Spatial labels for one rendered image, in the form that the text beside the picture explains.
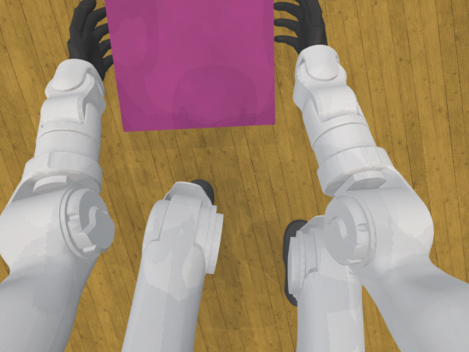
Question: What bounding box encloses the robot right foot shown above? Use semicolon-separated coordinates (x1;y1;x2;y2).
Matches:
283;219;307;307

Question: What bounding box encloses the robot left forearm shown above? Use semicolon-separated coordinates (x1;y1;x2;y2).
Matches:
0;59;106;254

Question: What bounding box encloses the robot foot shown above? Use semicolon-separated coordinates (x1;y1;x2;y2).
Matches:
191;180;214;205
283;219;307;307

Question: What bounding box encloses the right robot hand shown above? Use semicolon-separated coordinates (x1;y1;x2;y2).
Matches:
273;0;328;56

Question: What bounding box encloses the robot right forearm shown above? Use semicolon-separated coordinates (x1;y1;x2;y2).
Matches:
292;45;434;237

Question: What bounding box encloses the robot left upper arm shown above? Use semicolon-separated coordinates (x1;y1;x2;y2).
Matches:
0;186;115;352

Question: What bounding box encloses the robot right upper arm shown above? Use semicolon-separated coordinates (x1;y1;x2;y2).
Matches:
322;187;469;352

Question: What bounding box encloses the carton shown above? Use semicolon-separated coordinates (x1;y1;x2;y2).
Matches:
104;0;276;132

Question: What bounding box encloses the robot left foot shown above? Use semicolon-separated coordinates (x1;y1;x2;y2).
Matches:
191;180;214;205

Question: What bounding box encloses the left robot hand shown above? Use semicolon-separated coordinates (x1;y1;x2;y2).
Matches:
67;0;114;81

